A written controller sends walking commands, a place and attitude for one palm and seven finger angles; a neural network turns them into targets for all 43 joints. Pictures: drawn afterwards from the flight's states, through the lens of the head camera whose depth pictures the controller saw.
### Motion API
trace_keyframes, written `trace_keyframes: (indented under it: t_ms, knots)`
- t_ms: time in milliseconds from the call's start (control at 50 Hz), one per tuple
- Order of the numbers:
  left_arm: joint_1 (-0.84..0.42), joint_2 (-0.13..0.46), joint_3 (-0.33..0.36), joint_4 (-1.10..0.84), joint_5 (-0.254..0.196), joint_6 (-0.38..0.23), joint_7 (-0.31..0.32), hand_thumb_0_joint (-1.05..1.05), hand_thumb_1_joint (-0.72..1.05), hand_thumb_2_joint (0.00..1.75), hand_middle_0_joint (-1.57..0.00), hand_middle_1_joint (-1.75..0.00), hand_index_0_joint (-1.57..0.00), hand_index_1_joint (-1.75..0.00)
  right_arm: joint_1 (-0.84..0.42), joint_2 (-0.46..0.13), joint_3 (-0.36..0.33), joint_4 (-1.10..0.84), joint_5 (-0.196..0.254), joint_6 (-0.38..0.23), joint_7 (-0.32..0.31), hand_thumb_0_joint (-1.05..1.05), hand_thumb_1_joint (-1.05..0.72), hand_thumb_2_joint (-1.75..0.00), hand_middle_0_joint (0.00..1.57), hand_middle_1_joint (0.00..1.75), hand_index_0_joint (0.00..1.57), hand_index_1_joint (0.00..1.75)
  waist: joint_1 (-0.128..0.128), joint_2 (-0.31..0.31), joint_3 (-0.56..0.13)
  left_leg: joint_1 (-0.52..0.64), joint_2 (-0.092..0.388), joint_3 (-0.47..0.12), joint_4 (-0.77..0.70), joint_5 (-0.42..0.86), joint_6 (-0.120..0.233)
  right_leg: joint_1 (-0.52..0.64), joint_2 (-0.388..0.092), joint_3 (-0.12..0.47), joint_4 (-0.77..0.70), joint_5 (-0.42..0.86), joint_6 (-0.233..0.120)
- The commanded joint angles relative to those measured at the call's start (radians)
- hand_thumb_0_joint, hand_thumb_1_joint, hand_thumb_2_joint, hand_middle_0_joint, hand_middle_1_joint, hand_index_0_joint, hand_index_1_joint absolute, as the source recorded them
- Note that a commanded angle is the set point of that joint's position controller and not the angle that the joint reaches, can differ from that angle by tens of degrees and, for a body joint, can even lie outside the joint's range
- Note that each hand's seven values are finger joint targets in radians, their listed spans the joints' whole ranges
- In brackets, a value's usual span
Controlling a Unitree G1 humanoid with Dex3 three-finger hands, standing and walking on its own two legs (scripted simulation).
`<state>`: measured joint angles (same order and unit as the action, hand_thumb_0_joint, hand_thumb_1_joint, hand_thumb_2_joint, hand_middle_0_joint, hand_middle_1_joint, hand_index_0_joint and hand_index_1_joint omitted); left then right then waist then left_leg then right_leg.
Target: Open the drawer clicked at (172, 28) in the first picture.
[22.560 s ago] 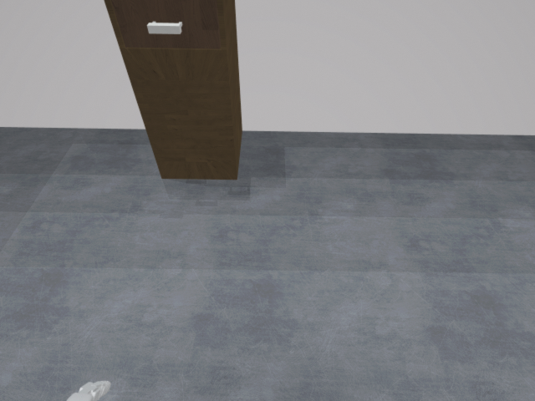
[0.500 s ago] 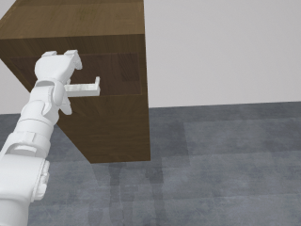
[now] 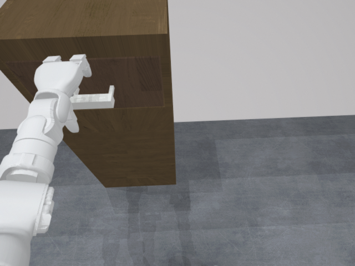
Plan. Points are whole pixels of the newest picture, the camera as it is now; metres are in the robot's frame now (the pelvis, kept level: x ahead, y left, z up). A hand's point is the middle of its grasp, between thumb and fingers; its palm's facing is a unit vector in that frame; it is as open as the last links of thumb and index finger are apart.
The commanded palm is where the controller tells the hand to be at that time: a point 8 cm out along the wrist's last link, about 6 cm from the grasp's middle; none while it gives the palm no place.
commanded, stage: re-aim the fingers above the handle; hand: left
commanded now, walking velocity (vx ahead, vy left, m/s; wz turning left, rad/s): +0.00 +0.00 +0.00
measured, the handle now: (92, 95) +0.53 +0.22 +0.04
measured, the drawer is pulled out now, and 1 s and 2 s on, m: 0.00 0.00 0.00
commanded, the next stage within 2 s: lower the fingers behind the handle in 1.70 s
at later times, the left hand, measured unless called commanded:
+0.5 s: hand (70, 96) +0.48 +0.25 +0.09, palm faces -0.04 +0.01 -1.00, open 13.9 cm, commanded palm +0.46 +0.24 +0.16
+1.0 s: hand (71, 93) +0.48 +0.24 +0.10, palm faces -0.02 -0.01 -1.00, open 13.6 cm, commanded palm +0.46 +0.25 +0.16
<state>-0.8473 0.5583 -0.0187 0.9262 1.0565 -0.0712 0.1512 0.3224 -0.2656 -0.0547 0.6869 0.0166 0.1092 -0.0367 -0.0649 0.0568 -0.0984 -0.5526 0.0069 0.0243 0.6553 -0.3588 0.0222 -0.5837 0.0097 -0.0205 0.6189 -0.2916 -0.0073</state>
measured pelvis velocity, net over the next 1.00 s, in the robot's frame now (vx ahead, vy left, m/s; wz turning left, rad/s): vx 0.00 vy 0.01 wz -0.01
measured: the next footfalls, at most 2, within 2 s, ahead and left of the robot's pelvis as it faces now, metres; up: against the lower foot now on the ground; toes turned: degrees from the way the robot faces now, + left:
none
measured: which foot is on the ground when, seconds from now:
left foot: down 0.00-1.00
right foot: down 0.00-1.00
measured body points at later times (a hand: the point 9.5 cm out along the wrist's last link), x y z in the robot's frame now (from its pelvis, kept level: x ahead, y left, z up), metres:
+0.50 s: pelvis -0.01 +0.00 +0.00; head +0.07 -0.01 +0.44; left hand +0.48 +0.25 +0.15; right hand +0.03 -0.28 -0.13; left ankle -0.03 +0.10 -0.72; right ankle +0.00 -0.12 -0.72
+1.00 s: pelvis +0.00 +0.01 +0.00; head +0.08 +0.00 +0.44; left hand +0.48 +0.24 +0.15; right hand +0.04 -0.26 -0.13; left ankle -0.03 +0.10 -0.72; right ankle +0.00 -0.12 -0.72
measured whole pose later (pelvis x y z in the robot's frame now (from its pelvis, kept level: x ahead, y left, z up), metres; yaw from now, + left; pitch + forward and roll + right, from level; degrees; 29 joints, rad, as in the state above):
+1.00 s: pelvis +0.00 +0.01 +0.00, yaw +0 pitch +15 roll -1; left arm -0.88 0.56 -0.03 0.96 1.06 -0.09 0.12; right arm 0.34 -0.26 -0.04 0.69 0.02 0.10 -0.04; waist -0.07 0.05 -0.11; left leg -0.57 0.00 0.03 0.67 -0.36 0.04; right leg -0.59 0.00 -0.01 0.62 -0.29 0.01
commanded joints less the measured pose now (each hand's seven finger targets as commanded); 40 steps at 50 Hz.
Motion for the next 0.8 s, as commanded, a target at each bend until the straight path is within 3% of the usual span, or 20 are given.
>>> trace_keyframes:
  t_ms: [0,40,80,100,120,160,240,260,300,320,360,420,500,520,540,600,640,680,720,780]
  knots:
    - [-0.46,0.222,0.035,-0.244,-0.022,0.017,0.014,0.0,-0.5,0.3,-0.3,-1.2,-0.3,-1.2,0.091,-0.148,-0.055,-0.075,-0.002,-0.025,-0.008,0.0,-0.9,-0.9,0.2,0.3,0.2,0.3,-0.018,0.024,-0.477,0.266,-0.02,-0.005,-0.026,0.55,0.021,0.254,0.036,0.0,-0.037,0.402,-0.017]
    - [-0.469,0.21,0.023,-0.227,-0.038,0.015,-0.006,0.0,-0.5,0.3,-0.3,-1.2,-0.3,-1.2,0.092,-0.151,-0.052,-0.067,-0.001,-0.023,-0.01,0.0,-0.9,-0.9,0.2,0.3,0.2,0.3,-0.031,-0.018,-0.438,0.246,-0.02,-0.003,-0.033,0.513,0.025,0.254,0.035,0.002,-0.049,0.397,-0.013]
    - [-0.426,0.255,0.063,-0.181,-0.037,0.016,-0.017,0.0,-0.5,0.3,-0.3,-1.2,-0.3,-1.2,0.082,-0.156,-0.045,-0.068,0.003,-0.017,-0.016,0.0,-0.9,-0.9,0.2,0.3,0.2,0.3,-0.017,-0.062,-0.374,0.193,-0.024,-0.004,-0.053,0.449,0.027,0.266,0.033,0.0,-0.055,0.37,-0.015]
    - [-0.417,0.249,0.055,-0.164,-0.038,0.016,-0.02,0.0,-0.5,0.3,-0.3,-1.2,-0.3,-1.2,0.076,-0.154,-0.041,-0.074,0.005,-0.017,-0.017,0.0,-0.9,-0.9,0.2,0.3,0.2,0.3,-0.014,-0.065,-0.351,0.17,-0.028,-0.001,-0.063,0.408,0.027,0.271,0.031,0.003,-0.061,0.35,-0.015]
    - [-0.438,0.296,0.092,-0.176,-0.031,0.005,-0.019,0.0,-0.5,0.3,-0.3,-1.2,-0.3,-1.2,0.075,-0.159,-0.04,-0.071,0.005,-0.017,-0.022,0.0,-0.9,-0.9,0.2,0.3,0.2,0.3,-0.009,-0.065,-0.354,0.164,-0.026,0.001,-0.068,0.406,0.027,0.284,0.027,0.007,-0.062,0.349,-0.018]
    - [-0.423,0.296,0.086,-0.158,-0.018,0.0,-0.011,0.0,-0.5,0.3,-0.3,-1.2,-0.3,-1.2,0.07,-0.15,-0.036,-0.076,0.006,-0.02,-0.024,0.0,-0.9,-0.9,0.2,0.3,0.2,0.3,-0.002,-0.035,-0.337,0.147,-0.029,0.005,-0.071,0.382,0.025,0.275,0.026,0.009,-0.057,0.334,-0.019]
    - [-0.462,0.33,0.106,-0.179,0.0,-0.017,0.014,0.0,-0.5,0.3,-0.3,-1.2,-0.3,-1.2,0.07,-0.15,-0.035,-0.081,0.004,-0.031,-0.024,0.0,-0.9,-0.9,0.2,0.3,0.2,0.3,0.002,0.0,-0.357,0.15,-0.026,0.005,-0.069,0.378,0.021,0.262,0.027,0.013,-0.048,0.309,-0.023]
    - [-0.454,0.299,0.086,-0.18,-0.005,-0.017,0.018,0.0,-0.5,0.3,-0.3,-1.2,-0.3,-1.2,0.073,-0.145,-0.036,-0.086,0.003,-0.035,-0.023,0.0,-0.9,-0.9,0.2,0.3,0.2,0.3,0.0,0.007,-0.372,0.16,-0.028,0.005,-0.067,0.378,0.021,0.264,0.028,0.011,-0.047,0.308,-0.023]
    - [-0.467,0.308,0.092,-0.17,-0.003,-0.016,0.024,0.0,-0.5,0.3,-0.3,-1.2,-0.3,-1.2,0.082,-0.151,-0.039,-0.081,0.002,-0.042,-0.024,0.0,-0.9,-0.9,0.2,0.3,0.2,0.3,-0.01,-0.011,-0.384,0.166,-0.026,0.006,-0.06,0.381,0.021,0.254,0.029,0.012,-0.047,0.313,-0.02]
    - [-0.473,0.315,0.098,-0.15,-0.006,-0.015,0.025,0.0,-0.5,0.3,-0.3,-1.2,-0.3,-1.2,0.087,-0.155,-0.041,-0.076,0.001,-0.041,-0.027,0.0,-0.9,-0.9,0.2,0.3,0.2,0.3,-0.022,-0.049,-0.383,0.157,-0.025,0.005,-0.058,0.374,0.024,0.261,0.028,0.013,-0.053,0.312,-0.017]
    - [-0.511,0.294,0.068,-0.138,-0.007,-0.008,0.027,0.0,-0.5,0.3,-0.3,-1.2,-0.3,-1.2,0.093,-0.156,-0.04,-0.07,0.004,-0.048,-0.028,0.0,-0.9,-0.9,0.2,0.3,0.2,0.3,-0.033,-0.037,-0.375,0.15,-0.026,0.005,-0.061,0.343,0.023,0.238,0.026,0.013,-0.053,0.29,-0.014]
    - [-0.542,0.306,0.072,-0.152,-0.007,-0.016,0.02,0.0,-0.5,0.3,-0.3,-1.2,-0.3,-1.2,0.106,-0.16,-0.043,-0.064,0.001,-0.052,-0.031,0.0,-0.9,-0.9,0.2,0.3,0.2,0.3,-0.04,-0.019,-0.416,0.178,-0.028,0.004,-0.05,0.368,0.026,0.243,0.027,0.018,-0.055,0.307,-0.015]
    - [-0.576,0.218,0.002,-0.184,-0.012,-0.027,0.004,0.0,-0.5,0.3,-0.3,-1.2,-0.3,-1.2,0.12,-0.15,-0.05,-0.055,-0.001,-0.057,-0.027,0.0,-0.9,-0.9,0.2,0.3,0.2,0.3,-0.053,0.048,-0.432,0.247,-0.024,-0.006,-0.034,0.416,0.022,0.18,0.034,0.009,-0.051,0.302,-0.019]
    - [-0.586,0.217,0.005,-0.195,-0.018,-0.034,-0.001,0.0,-0.5,0.3,-0.3,-1.2,-0.3,-1.2,0.126,-0.153,-0.052,-0.051,-0.004,-0.056,-0.027,0.0,-0.9,-0.9,0.2,0.3,0.2,0.3,-0.059,0.023,-0.446,0.26,-0.02,-0.01,-0.028,0.453,0.024,0.189,0.035,0.008,-0.051,0.325,-0.02]
    - [-0.556,0.247,0.036,-0.186,-0.02,-0.034,-0.002,0.0,-0.5,0.3,-0.3,-1.2,-0.3,-1.2,0.127,-0.153,-0.052,-0.05,-0.003,-0.054,-0.026,0.0,-0.9,-0.9,0.2,0.3,0.2,0.3,-0.043,0.038,-0.454,0.258,-0.021,-0.012,-0.026,0.463,0.022,0.192,0.035,0.008,-0.045,0.328,-0.019]
    - [-0.531,0.227,0.025,-0.16,-0.031,-0.024,-0.009,0.0,-0.5,0.3,-0.3,-1.2,-0.3,-1.2,0.122,-0.152,-0.046,-0.052,-0.001,-0.047,-0.023,0.0,-0.9,-0.9,0.2,0.3,0.2,0.3,-0.04,0.01,-0.403,0.219,-0.023,-0.013,-0.034,0.448,0.021,0.196,0.036,0.002,-0.045,0.331,-0.02]
    - [-0.523,0.329,0.102,-0.156,-0.018,-0.032,-0.006,0.0,-0.5,0.3,-0.3,-1.2,-0.3,-1.2,0.12,-0.159,-0.044,-0.05,-0.002,-0.042,-0.024,0.0,-0.9,-0.9,0.2,0.3,0.2,0.3,-0.021,0.012,-0.405,0.198,-0.022,-0.013,-0.034,0.464,0.02,0.217,0.034,0.003,-0.036,0.346,-0.022]
    - [-0.485,0.288,0.075,-0.155,-0.018,-0.026,-0.006,0.0,-0.5,0.3,-0.3,-1.2,-0.3,-1.2,0.111,-0.151,-0.04,-0.064,0.001,-0.039,-0.021,0.0,-0.9,-0.9,0.2,0.3,0.2,0.3,-0.016,0.01,-0.392,0.189,-0.023,-0.01,-0.038,0.47,0.02,0.226,0.035,-0.001,-0.035,0.352,-0.024]
    - [-0.496,0.265,0.06,-0.158,-0.022,-0.03,-0.006,0.0,-0.5,0.3,-0.3,-1.2,-0.3,-1.2,0.111,-0.155,-0.044,-0.061,0.0,-0.037,-0.017,0.0,-0.9,-0.9,0.2,0.3,0.2,0.3,-0.027,-0.007,-0.374,0.197,-0.02,-0.01,-0.036,0.475,0.02,0.207,0.036,-0.002,-0.041,0.346,-0.024]
    - [-0.494,0.306,0.088,-0.154,-0.012,-0.024,0.004,0.0,-0.5,0.3,-0.3,-1.2,-0.3,-1.2,0.112,-0.157,-0.042,-0.063,-0.001,-0.037,-0.017,0.0,-0.9,-0.9,0.2,0.3,0.2,0.3,-0.02,-0.008,-0.389,0.19,-0.018,-0.011,-0.036,0.466,0.02,0.209,0.036,-0.002,-0.032,0.337,-0.022]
